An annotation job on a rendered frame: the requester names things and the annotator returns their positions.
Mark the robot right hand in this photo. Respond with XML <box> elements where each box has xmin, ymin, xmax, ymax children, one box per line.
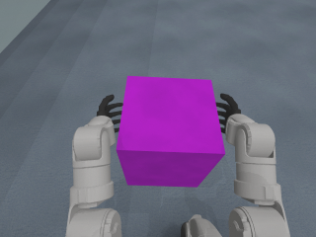
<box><xmin>215</xmin><ymin>93</ymin><xmax>241</xmax><ymax>133</ymax></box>

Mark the robot left hand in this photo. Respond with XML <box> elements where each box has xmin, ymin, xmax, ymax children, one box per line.
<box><xmin>97</xmin><ymin>94</ymin><xmax>123</xmax><ymax>133</ymax></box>

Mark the robot right thigh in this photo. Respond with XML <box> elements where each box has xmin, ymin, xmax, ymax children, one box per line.
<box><xmin>185</xmin><ymin>218</ymin><xmax>222</xmax><ymax>237</ymax></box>

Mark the right robot shin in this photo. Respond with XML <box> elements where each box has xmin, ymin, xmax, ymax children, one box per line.
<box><xmin>190</xmin><ymin>214</ymin><xmax>201</xmax><ymax>220</ymax></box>

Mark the left robot forearm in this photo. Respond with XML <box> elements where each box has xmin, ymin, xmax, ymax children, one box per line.
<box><xmin>65</xmin><ymin>116</ymin><xmax>116</xmax><ymax>237</ymax></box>

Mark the robot right upper arm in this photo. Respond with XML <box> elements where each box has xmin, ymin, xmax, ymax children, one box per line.
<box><xmin>228</xmin><ymin>206</ymin><xmax>290</xmax><ymax>237</ymax></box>

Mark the carton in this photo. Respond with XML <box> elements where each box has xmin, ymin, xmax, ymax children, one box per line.
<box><xmin>116</xmin><ymin>76</ymin><xmax>225</xmax><ymax>188</ymax></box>

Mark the right robot forearm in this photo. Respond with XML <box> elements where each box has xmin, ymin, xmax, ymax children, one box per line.
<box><xmin>225</xmin><ymin>114</ymin><xmax>290</xmax><ymax>237</ymax></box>

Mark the robot left upper arm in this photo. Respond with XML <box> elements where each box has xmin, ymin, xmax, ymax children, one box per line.
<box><xmin>66</xmin><ymin>208</ymin><xmax>122</xmax><ymax>237</ymax></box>

